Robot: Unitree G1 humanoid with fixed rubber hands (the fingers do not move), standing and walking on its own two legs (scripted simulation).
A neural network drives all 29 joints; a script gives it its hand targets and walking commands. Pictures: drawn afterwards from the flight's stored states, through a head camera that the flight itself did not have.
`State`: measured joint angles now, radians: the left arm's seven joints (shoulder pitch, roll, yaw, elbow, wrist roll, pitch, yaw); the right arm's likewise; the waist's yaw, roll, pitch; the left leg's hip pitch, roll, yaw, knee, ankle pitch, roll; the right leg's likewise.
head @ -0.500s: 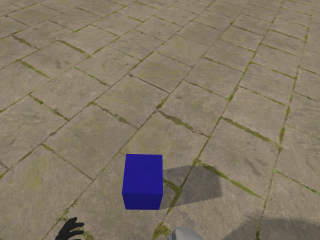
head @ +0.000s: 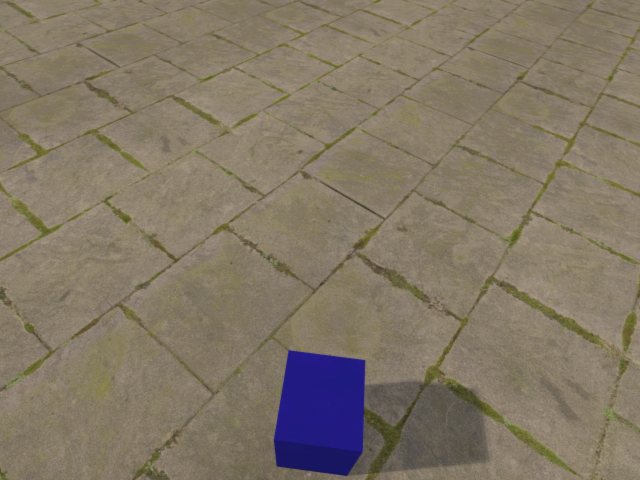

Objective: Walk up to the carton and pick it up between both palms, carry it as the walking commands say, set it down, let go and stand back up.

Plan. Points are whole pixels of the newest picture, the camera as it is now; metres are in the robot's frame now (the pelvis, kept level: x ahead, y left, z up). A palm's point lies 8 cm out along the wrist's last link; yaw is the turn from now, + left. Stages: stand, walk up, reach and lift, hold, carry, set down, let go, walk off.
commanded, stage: walk up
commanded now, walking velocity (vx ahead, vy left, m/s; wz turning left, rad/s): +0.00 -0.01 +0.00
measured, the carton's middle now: (318, 415) +0.37 -0.03 -0.63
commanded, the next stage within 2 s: none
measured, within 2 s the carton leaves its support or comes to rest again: neither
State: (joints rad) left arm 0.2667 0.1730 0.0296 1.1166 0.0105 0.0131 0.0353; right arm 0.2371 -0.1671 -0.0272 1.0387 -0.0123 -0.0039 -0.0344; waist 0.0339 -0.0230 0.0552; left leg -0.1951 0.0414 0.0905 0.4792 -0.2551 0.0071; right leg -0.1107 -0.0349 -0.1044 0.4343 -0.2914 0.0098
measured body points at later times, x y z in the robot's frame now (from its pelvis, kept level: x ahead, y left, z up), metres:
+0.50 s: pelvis +0.02 -0.01 +0.00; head +0.03 -0.01 +0.45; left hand +0.01 +0.23 -0.15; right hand +0.02 -0.24 -0.15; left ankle +0.00 +0.11 -0.74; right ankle -0.04 -0.12 -0.74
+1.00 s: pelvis +0.00 -0.03 +0.00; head +0.02 -0.04 +0.45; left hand -0.02 +0.19 -0.15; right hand -0.01 -0.25 -0.16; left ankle +0.00 +0.11 -0.74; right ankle -0.04 -0.12 -0.74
